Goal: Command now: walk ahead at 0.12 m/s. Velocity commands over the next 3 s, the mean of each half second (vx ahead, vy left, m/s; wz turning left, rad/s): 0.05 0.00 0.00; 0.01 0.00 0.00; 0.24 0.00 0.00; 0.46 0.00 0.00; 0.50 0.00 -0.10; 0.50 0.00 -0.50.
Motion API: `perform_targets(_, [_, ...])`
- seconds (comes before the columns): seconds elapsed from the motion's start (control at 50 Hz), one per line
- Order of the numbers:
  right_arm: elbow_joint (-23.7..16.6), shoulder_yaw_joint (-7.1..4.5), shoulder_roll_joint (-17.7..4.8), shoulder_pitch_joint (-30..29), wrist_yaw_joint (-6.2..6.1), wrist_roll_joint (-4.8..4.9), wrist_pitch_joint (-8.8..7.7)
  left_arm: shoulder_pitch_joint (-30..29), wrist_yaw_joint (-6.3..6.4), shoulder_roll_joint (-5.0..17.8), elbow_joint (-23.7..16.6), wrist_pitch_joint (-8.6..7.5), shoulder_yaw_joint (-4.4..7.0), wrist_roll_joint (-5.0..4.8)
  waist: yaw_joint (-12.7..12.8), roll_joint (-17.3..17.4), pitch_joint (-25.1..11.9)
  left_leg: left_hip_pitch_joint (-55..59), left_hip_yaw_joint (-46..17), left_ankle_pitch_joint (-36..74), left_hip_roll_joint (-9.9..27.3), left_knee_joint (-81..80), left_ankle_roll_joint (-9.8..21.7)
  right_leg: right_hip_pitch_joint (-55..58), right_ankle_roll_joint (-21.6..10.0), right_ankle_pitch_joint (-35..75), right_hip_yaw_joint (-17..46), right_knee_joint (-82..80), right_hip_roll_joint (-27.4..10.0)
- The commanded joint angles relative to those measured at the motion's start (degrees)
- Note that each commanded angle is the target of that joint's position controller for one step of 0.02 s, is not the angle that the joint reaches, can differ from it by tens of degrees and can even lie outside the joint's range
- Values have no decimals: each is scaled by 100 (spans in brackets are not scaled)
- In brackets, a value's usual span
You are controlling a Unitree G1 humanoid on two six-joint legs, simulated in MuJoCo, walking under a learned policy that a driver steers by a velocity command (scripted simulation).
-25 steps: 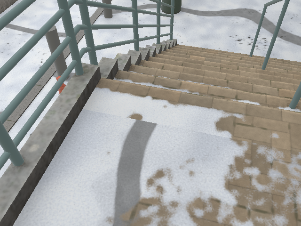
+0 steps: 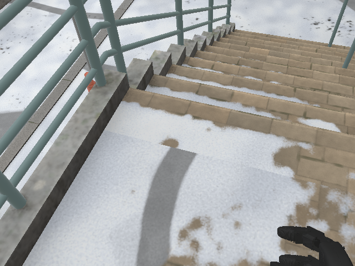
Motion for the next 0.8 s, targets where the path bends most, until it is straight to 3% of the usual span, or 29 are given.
perform_targets(0.02, [307,-273,-1039,1924,-33,-173,-119,-145,-109,824,-316,-106,167,101,-1094,-559,-1321,3583,-739,2792,649,-59,716,-1351,386,5711,537,2370,-975])
perform_targets(0.04, [491,-250,-1183,2460,-37,-262,-27,599,-198,411,-200,-122,37,85,-934,657,-2433,5648,-2298,4835,2351,403,1933,-3088,726,610,496,4521,-294])
perform_targets(0.06, [554,-164,-813,2502,-72,-102,28,848,-300,601,-57,-146,85,-53,-883,595,-2982,5436,-3149,3912,2753,-35,2320,-3235,773,-1514,977,5277,-157])
perform_targets(0.08, [401,-134,-691,1740,-131,-22,80,284,-313,839,-247,-93,182,-172,-746,289,-2012,4262,-2706,2322,2395,-514,2003,-3463,733,-1161,862,5256,-414])
perform_targets(0.1, [266,-64,-485,1022,-190,6,95,-355,-233,765,-440,20,186,-154,-570,-1,-1232,3139,-2183,1264,2059,-890,1630,-3408,741,-811,641,4896,-606])
perform_targets(0.12, [227,-11,-412,628,-199,-39,98,-585,-140,696,-504,141,212,-78,-380,-207,-755,2044,-1841,529,1818,-1194,1343,-2995,748,-601,579,4253,-724])
perform_targets(0.14, [204,-32,-501,352,-213,-104,121,-560,-58,617,-557,257,218,-3,-158,-35,-542,1192,-1481,-156,1502,-1352,1059,-2385,758,-511,490,3373,-811])
perform_targets(0.18, [302,-93,-682,460,-246,-210,190,-500,39,372,-519,349,163,70,-106,340,-474,542,-1111,-501,1200,-1502,999,-1635,755,-329,182,2504,-583])
perform_targets(0.22, [391,-84,-687,571,-305,-131,216,-415,63,399,-455,391,156,95,-23,321,-676,491,-1039,-1493,1129,-1476,890,-1150,664,546,92,1626,-554])
perform_targets(0.26, [517,-48,-611,699,-328,-17,249,-485,48,528,-449,437,183,188,22,376,-645,194,-1004,-3158,915,-1526,461,-660,575,1262,-3,1122,-480])
perform_targets(0.28, [626,-16,-539,853,-315,-20,250,-567,44,618,-528,468,188,246,15,332,-422,35,-997,-3805,832,-1544,179,-661,495,1188,128,883,-610])
perform_targets(0.3, [668,-21,-587,928,-327,-14,270,-764,64,860,-671,473,212,222,-75,173,-43,84,-903,-3951,696,-1421,-59,-1093,373,670,390,395,-842])
perform_targets(0.32, [655,-65,-669,1098,-368,5,290,-995,76,1194,-650,429,288,131,-374,-467,245,688,-558,-3368,413,-1208,-194,-2034,246,-296,489,171,-803])
perform_targets(0.34, [720,-59,-677,1176,-412,-42,286,-1179,69,1045,-647,355,259,92,-404,-717,338,1146,-477,-2877,367,-906,-265,-2384,208,-583,521,-66,-762])
perform_targets(0.38, [810,-39,-563,1411,-412,-88,272,-1376,47,899,-540,238,230,60,-551,-927,325,1569,-338,-2098,319,-574,-247,-2441,260,-286,554,-270,-785])
perform_targets(0.42, [925,-44,-577,1570,-403,-93,262,-1377,-24,819,-504,121,211,48,-548,-698,164,1710,-307,-1525,335,-421,-208,-2158,228,426,582,-193,-807])
perform_targets(0.46, [991,-49,-603,1579,-389,-80,251,-1333,-62,886,-437,75,226,29,-519,-505,-9,1813,-324,-1111,379,-374,-228,-1860,188,1180,545,-34,-779])
perform_targets(0.54, [1085,-67,-694,1537,-387,-23,257,-1264,-98,919,-316,79,226,13,-450,-325,-296,2027,-327,-469,428,-221,-262,-1429,139,2287,434,176,-709])
perform_targets(0.64, [1212,-74,-753,1552,-415,14,330,-1256,-128,902,-173,124,205,5,-437,-279,-371,2161,-323,-66,459,-76,-289,-1165,109,3229,369,294,-682])
perform_targets(0.8, [1339,-92,-839,1461,-422,20,433,-1324,-142,901,-9,186,169,17,-455,-278,-256,2266,-312,-5,492,-50,-319,-1114,99,3453,304,309,-640])
Next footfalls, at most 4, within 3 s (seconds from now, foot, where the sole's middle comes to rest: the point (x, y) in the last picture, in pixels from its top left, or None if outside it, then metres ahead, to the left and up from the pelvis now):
0.28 right None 0.14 -0.15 -0.76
1.82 right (245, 229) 0.59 -0.14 -0.76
2.34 left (189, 161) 0.89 0.09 -0.76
2.90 right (249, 131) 1.07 -0.17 -0.76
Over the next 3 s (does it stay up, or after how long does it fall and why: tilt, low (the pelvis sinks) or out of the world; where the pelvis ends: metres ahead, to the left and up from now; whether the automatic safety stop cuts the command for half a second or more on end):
stays up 1.03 -0.08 0.00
